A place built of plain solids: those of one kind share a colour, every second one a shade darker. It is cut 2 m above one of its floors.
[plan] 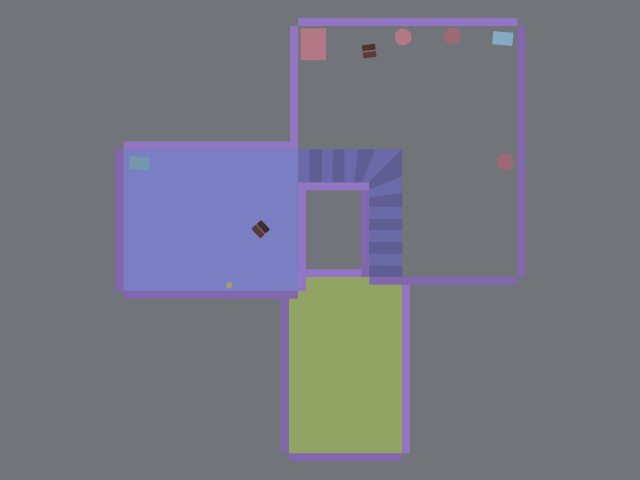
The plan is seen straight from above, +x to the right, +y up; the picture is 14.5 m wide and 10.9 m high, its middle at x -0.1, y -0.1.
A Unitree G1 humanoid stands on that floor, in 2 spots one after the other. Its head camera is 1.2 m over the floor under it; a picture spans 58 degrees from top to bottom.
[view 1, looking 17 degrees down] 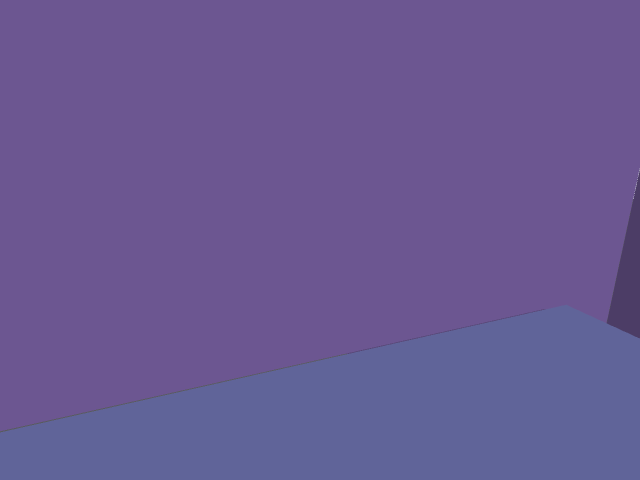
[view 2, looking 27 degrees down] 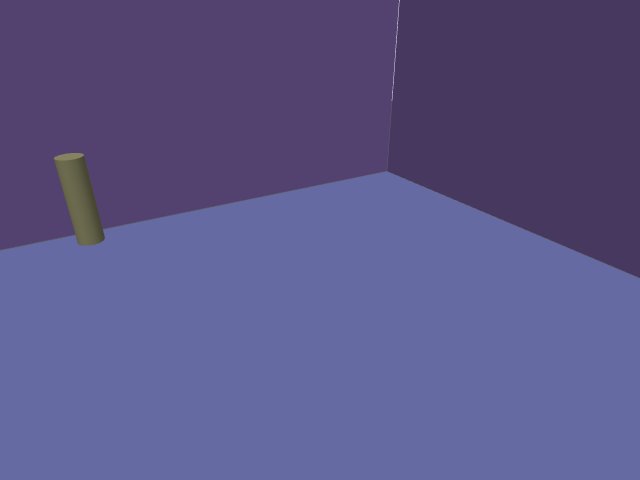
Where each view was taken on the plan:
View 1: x -2.99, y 0.21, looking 68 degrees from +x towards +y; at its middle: wall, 1.97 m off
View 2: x -2.15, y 1.60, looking -121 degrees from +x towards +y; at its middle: floor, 2.64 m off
